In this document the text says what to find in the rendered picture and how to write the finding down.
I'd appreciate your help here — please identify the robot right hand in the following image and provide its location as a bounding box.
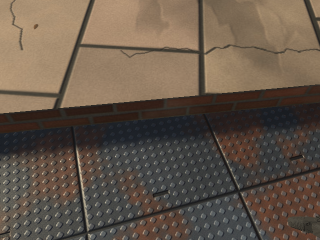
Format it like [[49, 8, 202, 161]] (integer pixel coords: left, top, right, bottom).
[[287, 216, 320, 238]]

